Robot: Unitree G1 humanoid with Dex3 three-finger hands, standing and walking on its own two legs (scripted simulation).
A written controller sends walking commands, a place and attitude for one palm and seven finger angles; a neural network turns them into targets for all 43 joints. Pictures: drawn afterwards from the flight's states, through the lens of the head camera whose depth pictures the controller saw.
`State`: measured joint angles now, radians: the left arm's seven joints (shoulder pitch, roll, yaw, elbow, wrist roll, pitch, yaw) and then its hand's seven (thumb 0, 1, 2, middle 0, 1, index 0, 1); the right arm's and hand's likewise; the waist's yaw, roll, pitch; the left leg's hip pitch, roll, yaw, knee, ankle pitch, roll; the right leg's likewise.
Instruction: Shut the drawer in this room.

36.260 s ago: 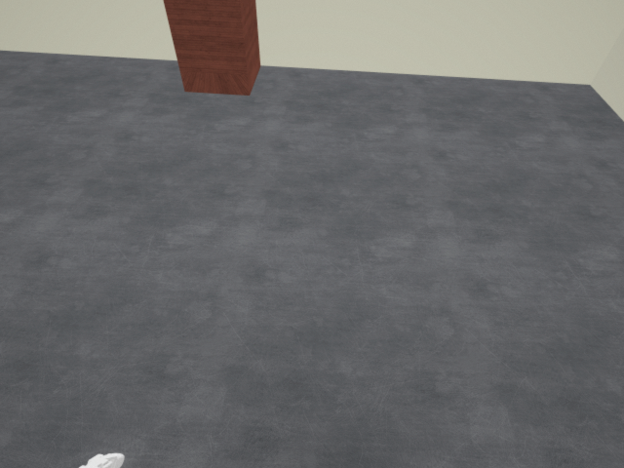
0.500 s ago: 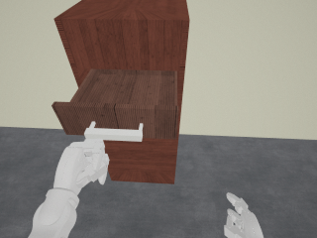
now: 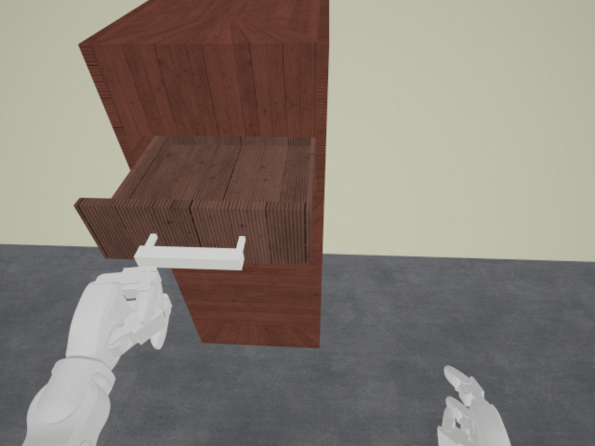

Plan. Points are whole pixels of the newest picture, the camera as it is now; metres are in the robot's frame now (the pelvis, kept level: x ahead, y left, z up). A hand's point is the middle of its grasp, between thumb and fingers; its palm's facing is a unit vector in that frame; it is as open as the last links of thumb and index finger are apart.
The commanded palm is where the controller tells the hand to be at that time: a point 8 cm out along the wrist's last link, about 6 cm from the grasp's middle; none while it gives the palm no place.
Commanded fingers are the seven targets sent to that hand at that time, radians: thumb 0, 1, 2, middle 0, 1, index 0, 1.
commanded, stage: bring the fist close to the handle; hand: left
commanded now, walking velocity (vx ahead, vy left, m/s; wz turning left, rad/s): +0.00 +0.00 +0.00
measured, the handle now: (193, 248) +0.41 +0.22 +0.04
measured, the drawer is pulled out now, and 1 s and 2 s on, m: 0.22 0.22 0.19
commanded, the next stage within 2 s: push the drawer shut in 1.28 s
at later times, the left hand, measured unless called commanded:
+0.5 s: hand (180, 309) +0.27 +0.18 +0.08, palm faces +0.01 -1.00 -0.02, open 3.3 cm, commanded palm +0.25 +0.23 +0.07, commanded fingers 0.00 0.90 0.90 -1.40 -1.60 -1.40 -1.60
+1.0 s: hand (202, 299) +0.32 +0.18 +0.03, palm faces +0.00 -1.00 -0.02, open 3.3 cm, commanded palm +0.29 +0.23 +0.04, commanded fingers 0.00 0.90 0.90 -1.40 -1.60 -1.40 -1.60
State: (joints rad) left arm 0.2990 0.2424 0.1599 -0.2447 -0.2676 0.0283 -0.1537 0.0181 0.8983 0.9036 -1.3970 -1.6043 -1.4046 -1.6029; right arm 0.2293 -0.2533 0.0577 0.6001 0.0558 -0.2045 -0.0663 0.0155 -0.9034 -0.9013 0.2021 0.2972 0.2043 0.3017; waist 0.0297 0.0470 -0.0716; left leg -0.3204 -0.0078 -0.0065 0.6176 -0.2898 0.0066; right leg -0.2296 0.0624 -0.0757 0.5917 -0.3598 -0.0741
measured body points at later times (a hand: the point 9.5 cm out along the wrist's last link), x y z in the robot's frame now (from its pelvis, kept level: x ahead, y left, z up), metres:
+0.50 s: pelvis +0.00 +0.02 -0.01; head +0.01 +0.01 +0.44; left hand +0.26 +0.24 +0.08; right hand +0.16 -0.22 -0.09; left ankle +0.02 +0.12 -0.73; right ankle -0.02 -0.06 -0.73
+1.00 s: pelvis -0.01 +0.03 -0.03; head +0.03 +0.03 +0.42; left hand +0.31 +0.23 +0.03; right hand +0.13 -0.22 -0.12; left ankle +0.02 +0.12 -0.73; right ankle -0.02 -0.06 -0.73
